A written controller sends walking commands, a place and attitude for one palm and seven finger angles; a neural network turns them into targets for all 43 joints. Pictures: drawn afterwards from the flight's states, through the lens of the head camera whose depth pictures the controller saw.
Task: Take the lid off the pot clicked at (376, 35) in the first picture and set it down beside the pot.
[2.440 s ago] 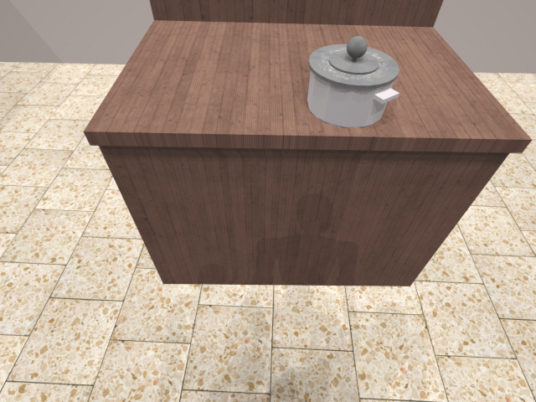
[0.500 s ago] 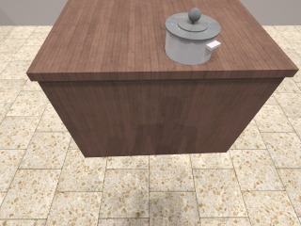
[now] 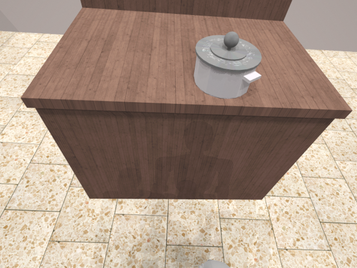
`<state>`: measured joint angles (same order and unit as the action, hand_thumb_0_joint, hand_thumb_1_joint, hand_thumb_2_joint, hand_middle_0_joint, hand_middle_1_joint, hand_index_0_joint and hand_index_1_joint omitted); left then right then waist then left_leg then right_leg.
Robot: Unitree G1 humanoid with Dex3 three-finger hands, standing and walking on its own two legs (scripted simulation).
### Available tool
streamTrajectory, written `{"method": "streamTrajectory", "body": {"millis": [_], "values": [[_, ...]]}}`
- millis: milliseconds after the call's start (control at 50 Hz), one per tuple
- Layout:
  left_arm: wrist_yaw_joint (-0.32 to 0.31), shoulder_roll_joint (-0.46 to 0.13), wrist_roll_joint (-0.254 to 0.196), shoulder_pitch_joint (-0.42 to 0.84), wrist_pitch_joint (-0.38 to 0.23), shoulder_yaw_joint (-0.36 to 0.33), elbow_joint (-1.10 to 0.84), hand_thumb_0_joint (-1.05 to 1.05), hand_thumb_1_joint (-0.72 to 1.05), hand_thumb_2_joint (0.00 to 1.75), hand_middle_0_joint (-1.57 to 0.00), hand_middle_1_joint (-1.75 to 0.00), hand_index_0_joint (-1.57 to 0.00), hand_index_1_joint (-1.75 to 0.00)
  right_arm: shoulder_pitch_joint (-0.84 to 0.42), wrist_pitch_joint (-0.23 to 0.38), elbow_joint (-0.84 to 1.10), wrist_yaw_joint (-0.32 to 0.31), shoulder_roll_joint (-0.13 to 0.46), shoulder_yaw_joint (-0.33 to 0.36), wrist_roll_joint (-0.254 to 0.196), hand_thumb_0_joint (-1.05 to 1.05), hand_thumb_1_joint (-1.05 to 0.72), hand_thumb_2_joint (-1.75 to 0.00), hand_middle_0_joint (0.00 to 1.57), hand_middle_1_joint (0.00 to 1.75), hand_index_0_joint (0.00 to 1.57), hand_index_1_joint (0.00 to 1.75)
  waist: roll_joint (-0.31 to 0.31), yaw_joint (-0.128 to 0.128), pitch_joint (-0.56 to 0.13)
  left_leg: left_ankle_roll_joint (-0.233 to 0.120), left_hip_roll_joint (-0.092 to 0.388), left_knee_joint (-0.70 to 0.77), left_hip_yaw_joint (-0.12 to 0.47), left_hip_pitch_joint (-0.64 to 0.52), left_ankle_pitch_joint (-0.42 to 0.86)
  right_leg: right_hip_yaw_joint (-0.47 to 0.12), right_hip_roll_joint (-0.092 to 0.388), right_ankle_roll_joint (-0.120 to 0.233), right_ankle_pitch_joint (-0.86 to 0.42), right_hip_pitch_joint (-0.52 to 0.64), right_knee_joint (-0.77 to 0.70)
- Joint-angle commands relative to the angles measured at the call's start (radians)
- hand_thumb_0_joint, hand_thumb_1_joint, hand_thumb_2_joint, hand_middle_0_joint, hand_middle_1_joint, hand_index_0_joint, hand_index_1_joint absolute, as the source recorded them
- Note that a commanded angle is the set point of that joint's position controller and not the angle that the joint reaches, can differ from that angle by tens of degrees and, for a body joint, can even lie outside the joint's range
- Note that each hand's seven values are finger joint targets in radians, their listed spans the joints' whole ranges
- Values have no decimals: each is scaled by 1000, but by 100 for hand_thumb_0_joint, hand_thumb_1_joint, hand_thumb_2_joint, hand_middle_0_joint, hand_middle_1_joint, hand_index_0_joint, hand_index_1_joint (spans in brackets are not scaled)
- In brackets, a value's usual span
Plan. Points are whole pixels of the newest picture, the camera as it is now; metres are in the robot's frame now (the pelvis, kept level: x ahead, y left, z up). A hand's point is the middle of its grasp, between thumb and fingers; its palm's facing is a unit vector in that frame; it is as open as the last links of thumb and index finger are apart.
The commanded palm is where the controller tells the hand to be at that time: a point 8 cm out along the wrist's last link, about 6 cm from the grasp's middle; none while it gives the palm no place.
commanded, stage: take the last steps up to it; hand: left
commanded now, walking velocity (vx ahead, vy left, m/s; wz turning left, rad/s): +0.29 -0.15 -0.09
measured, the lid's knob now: (231, 39) +0.71 -0.11 +0.17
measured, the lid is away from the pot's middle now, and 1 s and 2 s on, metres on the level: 0.00 0.00 0.00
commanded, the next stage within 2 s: come to a stop and stand still in 0.40 s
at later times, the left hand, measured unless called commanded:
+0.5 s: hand (153, 247) +0.21 +0.07 -0.19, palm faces -0.01 -0.99 -0.14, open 7.3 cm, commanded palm none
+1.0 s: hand (173, 221) +0.27 +0.02 -0.17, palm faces +0.02 -0.96 -0.29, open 7.4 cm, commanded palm none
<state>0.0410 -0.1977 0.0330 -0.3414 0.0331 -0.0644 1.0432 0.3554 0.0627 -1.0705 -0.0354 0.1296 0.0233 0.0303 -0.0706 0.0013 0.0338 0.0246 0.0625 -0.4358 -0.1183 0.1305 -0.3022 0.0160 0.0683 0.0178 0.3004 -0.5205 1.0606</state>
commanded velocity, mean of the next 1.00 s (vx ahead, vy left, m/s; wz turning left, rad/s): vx -0.01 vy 0.00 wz -0.02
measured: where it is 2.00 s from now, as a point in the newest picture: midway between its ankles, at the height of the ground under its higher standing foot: outside the picture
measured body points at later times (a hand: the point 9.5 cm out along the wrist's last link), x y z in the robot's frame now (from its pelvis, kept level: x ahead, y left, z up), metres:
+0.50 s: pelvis +0.16 -0.10 -0.01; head +0.18 -0.07 +0.44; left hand +0.21 +0.12 -0.18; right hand +0.22 -0.34 -0.14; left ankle +0.20 -0.02 -0.74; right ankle +0.16 -0.19 -0.74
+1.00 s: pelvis +0.21 -0.18 +0.00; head +0.28 -0.20 +0.44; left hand +0.27 +0.07 -0.14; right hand +0.29 -0.44 -0.16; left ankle +0.17 -0.05 -0.64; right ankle +0.26 -0.30 -0.74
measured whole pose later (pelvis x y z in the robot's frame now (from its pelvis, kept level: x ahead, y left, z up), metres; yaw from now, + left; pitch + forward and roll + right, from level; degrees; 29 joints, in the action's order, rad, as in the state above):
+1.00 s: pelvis +0.21 -0.18 +0.00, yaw -1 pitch -1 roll +2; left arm -0.05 -0.18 0.02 -0.20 0.01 -0.04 0.94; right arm 0.11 -0.09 -0.98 -0.02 0.24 0.09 0.01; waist 0.02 -0.01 0.15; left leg 0.05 -0.04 -1.22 0.02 0.48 -0.51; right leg 0.05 0.07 0.00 0.23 -0.33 0.57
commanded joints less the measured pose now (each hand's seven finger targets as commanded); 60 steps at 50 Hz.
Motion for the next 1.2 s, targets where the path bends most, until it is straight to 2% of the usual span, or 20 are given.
{"method": "streamTrajectory", "body": {"millis": [0,100,140,160,180,220,280,380,440,460,480,500,560,600,720,780,820,840,980,1180], "values": [[15,-7,-9,72,-30,-5,-103,0,90,90,-20,-30,-20,-30,38,20,20,-9,200,47,-1,0,-90,-90,20,30,20,30,223,8,76,-166,232,252,107,50,126,27,54,-12,-66,-59,-191],[15,-37,-9,86,-39,-21,-102,0,90,90,-20,-30,-20,-30,45,1,1,0,228,70,7,0,-90,-90,20,30,20,30,218,8,75,-126,235,166,80,118,-7,113,2,-4,-93,180,-441],[3,-114,-8,-109,-51,-42,-37,0,90,90,-20,-30,-20,-30,41,-8,-5,10,198,65,4,0,-90,-90,20,30,20,30,47,-84,-9,-70,137,-141,-13,265,-12,107,-37,27,-38,504,-532],[-14,-221,-3,-228,-62,-68,-5,0,90,90,-20,-30,-20,-30,69,-9,8,17,116,44,-8,0,-90,-90,20,30,20,30,-229,-132,-93,-34,18,-487,-91,463,-208,-224,181,115,207,673,-683],[-26,-260,-18,-277,-58,-65,3,0,90,90,-20,-30,-20,-30,6,-15,56,13,100,31,-17,0,-90,-90,20,30,20,30,-283,-137,-144,-52,-17,-743,11,526,-374,-499,322,173,237,646,-864],[-46,-184,-17,-89,-55,-49,-38,0,90,90,-20,-30,-20,-30,-35,-18,56,13,130,44,-14,0,-90,-90,20,30,20,30,-185,-67,-106,-69,58,-901,95,533,-228,-431,283,206,320,465,-881],[-67,-87,-4,72,-67,-16,-81,0,90,90,-20,-30,-20,-30,-13,-44,43,21,82,37,-1,0,-90,-90,20,30,20,30,3,27,-21,-41,87,-715,67,369,-143,-158,198,185,6,235,-837],[-63,-97,-3,64,-58,-8,-79,0,90,90,-20,-30,-20,-30,5,-45,62,20,57,30,-5,0,-90,-90,20,30,20,30,-3,38,-13,-33,41,-371,-4,205,-98,-126,166,215,-51,189,-831],[-50,-78,-15,78,-41,-4,-89,0,90,90,-20,-30,-20,-30,88,-30,42,12,73,28,-3,0,-90,-90,20,30,20,30,28,78,-10,-34,8,-101,-21,-24,51,-70,76,154,55,100,-703],[-40,-38,-18,73,-39,5,-104,0,90,90,-20,-30,-20,-30,130,-23,32,3,132,38,2,0,-90,-90,20,30,20,30,151,97,28,-70,106,17,135,-91,-62,-37,12,109,75,-11,-528],[-31,11,-20,51,-42,11,-128,0,90,90,-20,-30,-20,-30,184,-17,42,-3,233,61,16,0,-90,-90,20,30,20,30,379,111,31,-192,371,212,540,-143,-144,73,-89,37,180,-169,-246],[-28,-52,-4,104,-45,-4,-161,0,90,90,-20,-30,-20,-30,143,-25,62,-11,262,64,8,0,-90,-90,20,30,20,30,279,103,76,-282,464,253,629,-62,-4,-6,-48,19,254,-200,-71],[-44,-34,-14,49,-35,-8,-107,0,90,90,-20,-30,-20,-30,-44,-8,97,-27,148,13,-1,0,-90,-90,20,30,20,30,204,-2,26,-231,321,130,292,35,734,-76,-1,-33,140,-46,11],[-55,-13,-19,11,-18,3,-76,0,90,90,-20,-30,-20,-30,-92,-11,96,-26,143,11,-9,0,-90,-90,20,30,20,30,221,-21,-51,-183,225,77,118,-6,929,-36,-18,-47,80,63,-101],[-70,-46,-15,51,-13,-1,-113,0,90,90,-20,-30,-20,-30,-104,-72,103,-12,214,59,-6,0,-90,-90,20,30,20,30,283,10,-61,-153,204,-4,92,-107,923,57,-39,-38,58,123,-352],[-70,-98,-11,-15,-31,-18,-107,0,90,90,-20,-30,-20,-30,-132,-89,126,-3,214,73,-10,0,-90,-90,20,30,20,30,182,-31,-91,-69,136,-152,55,-42,644,46,-2,-43,-320,273,-593],[-82,-238,0,-63,-42,-45,-100,0,90,90,-20,-30,-20,-30,-100,-101,160,6,132,72,-21,0,-90,-90,20,30,20,30,-193,-46,-148,23,-82,-472,4,281,-297,-295,353,129,-1192,498,-610],[-86,-245,-5,-103,-39,-44,-101,0,90,90,-20,-30,-20,-30,-123,-109,168,-2,134,75,-21,0,-90,-90,20,30,20,30,-142,-80,-147,5,-95,-628,104,316,-393,-275,406,198,-1264,478,-611],[-111,-187,-5,28,-33,-35,-157,0,90,90,-20,-30,-20,-30,-222,-142,173,29,153,68,-9,0,-90,-90,20,30,20,30,-93,-43,-115,36,-77,-854,191,425,-131,-198,277,178,-711,402,-650],[-79,-239,8,99,-10,-41,-196,0,90,90,-20,-30,-20,-30,-155,-99,176,49,142,43,-20,0,-90,-90,20,30,20,30,-153,-14,-61,-9,-95,-215,62,77,-94,-205,198,107,52,186,-804]]}}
